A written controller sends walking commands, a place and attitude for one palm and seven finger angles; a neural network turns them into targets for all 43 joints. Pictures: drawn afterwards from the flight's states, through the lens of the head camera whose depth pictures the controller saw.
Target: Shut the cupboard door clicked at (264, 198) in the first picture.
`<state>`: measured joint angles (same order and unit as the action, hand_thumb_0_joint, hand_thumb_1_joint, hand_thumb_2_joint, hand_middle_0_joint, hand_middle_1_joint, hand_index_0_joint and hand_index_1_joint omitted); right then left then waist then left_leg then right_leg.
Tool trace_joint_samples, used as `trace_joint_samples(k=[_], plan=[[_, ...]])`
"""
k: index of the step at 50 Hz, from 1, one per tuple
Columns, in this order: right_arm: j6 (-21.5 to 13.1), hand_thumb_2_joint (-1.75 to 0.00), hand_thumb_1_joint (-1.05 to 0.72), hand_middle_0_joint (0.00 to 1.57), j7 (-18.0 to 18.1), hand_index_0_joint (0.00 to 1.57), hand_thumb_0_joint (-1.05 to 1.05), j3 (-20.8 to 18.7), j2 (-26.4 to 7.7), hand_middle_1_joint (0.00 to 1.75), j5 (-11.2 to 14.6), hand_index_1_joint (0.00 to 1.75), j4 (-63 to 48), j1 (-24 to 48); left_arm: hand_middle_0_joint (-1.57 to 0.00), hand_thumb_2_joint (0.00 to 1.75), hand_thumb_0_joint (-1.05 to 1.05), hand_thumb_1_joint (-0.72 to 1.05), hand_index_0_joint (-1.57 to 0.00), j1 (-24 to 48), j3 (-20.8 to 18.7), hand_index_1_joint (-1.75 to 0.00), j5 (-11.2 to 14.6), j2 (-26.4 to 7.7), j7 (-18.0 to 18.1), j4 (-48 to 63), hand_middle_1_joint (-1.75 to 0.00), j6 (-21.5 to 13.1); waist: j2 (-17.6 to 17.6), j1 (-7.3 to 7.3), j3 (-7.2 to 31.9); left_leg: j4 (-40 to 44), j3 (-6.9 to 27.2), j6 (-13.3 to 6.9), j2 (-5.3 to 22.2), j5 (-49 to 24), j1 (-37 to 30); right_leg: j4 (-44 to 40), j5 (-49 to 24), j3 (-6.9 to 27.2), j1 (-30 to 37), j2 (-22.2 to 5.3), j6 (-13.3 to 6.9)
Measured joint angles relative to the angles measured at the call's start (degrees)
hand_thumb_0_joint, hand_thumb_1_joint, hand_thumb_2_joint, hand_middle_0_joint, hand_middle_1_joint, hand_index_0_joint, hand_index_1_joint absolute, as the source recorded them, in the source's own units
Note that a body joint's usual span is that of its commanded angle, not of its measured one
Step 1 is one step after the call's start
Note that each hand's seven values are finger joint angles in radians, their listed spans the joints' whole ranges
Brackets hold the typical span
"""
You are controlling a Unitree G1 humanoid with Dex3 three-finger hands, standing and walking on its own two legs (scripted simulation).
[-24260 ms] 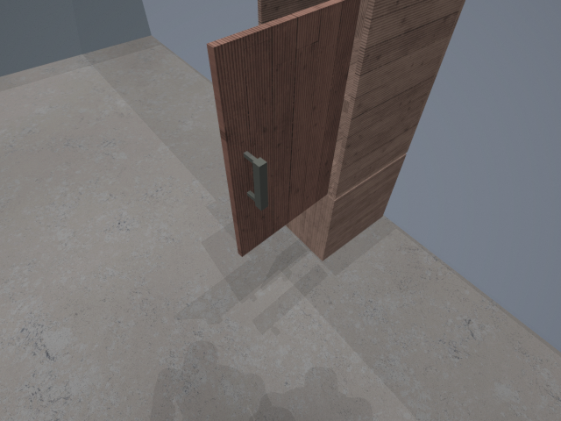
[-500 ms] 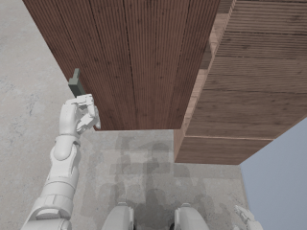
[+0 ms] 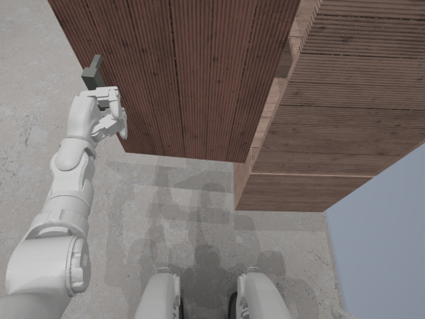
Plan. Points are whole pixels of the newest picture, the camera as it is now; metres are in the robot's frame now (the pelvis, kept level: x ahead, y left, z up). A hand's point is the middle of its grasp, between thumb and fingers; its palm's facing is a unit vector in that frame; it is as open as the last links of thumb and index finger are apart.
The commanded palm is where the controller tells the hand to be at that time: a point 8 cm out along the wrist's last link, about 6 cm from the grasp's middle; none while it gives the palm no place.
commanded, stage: push the door shut along its arc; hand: left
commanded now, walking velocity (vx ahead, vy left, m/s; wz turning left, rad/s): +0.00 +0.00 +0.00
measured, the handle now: (105, 91) +0.53 +0.21 +0.05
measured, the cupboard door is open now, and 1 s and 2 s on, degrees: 86 71 58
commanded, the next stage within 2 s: pull the fist back off the door in 1.28 s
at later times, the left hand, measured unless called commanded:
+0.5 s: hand (140, 94) +0.53 +0.14 +0.06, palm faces -0.26 -0.97 -0.03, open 3.1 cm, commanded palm +0.53 +0.17 +0.06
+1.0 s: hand (157, 78) +0.57 +0.11 +0.06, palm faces -0.36 -0.93 -0.04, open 2.9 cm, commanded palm +0.59 +0.13 +0.06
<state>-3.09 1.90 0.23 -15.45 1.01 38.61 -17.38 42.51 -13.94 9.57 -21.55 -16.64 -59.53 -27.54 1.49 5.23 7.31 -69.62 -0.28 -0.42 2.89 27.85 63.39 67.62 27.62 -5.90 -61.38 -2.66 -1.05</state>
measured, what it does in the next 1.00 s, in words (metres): stands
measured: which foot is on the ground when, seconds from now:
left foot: down 0.00-1.00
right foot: down 0.00-1.00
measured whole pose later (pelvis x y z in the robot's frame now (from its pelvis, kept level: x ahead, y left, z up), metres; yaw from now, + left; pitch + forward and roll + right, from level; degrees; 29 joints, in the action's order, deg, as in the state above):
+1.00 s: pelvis +0.01 +0.01 -0.02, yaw -3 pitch +29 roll -4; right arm -2.1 0.6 2.1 -14.8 -0.8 38.4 -21.5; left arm 66.9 -15.0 3.5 -31.8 -24.9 -70.8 -17.4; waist 2.9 12.8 6.5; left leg -75.2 -0.2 -1.3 4.5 30.3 74.2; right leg 70.9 28.2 -5.4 -71.7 -1.1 -0.3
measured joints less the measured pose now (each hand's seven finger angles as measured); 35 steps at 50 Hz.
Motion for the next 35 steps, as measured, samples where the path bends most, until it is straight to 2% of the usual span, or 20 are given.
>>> trace_joint_samples(k=[4,15,22,35], plan=[[-0.2,-0.89,-0.91,0.2,-0.1,0.2,0.01,0.1,-0.3,0.3,-0.2,0.3,0.5,-0.6,-1.32,0.9,0.02,0.9,-1.31,3.8,0.7,-1.5,-0.4,-1.4,-0.5,-2.8,-1.5,0.7,0.1,0.83,-0.1,-0.8,0.2,-0.2,-0.1,-0.1,1.8,0.6,-0.1,-0.1,-1.6,-0.1,0.1],[-0.1,-0.89,-0.91,0.2,-0.9,0.2,0.01,0.7,-0.4,0.3,-0.8,0.3,-0.2,-2.0,-1.3,0.9,0.02,0.9,-1.29,11.0,-1.6,-1.5,-2.1,-5.7,-3.1,-6.4,-1.5,3.4,0.2,3.81,-0.2,-3.0,0.2,-0.6,0.6,0.5,6.0,1.6,-0.4,0.0,-5.5,0.6,0.4],[0.4,-0.89,-0.91,0.2,-1.3,0.2,0.01,1.2,-0.1,0.3,-1.0,0.3,-0.1,-2.9,-1.3,0.9,0.02,0.9,-1.29,14.0,-0.7,-1.5,-3.5,-6.4,-4.6,-7.5,-1.5,5.3,0.5,4.72,-0.3,-3.3,0.1,-1.0,0.7,0.9,6.8,1.4,-0.4,0.2,-6.1,0.7,0.8],[0.8,-0.89,-0.91,0.21,-1.9,0.2,0.01,1.9,0.4,0.3,-1.7,0.3,-1.3,-3.0,-1.3,0.9,0.02,0.9,-1.3,20.0,-2.4,-1.5,-5.8,-7.6,-5.4,-9.9,-1.5,7.2,1.4,7.58,-0.6,-4.4,-0.5,-1.3,1.3,2.0,8.7,2.0,0.0,0.9,-8.3,1.3,1.2]])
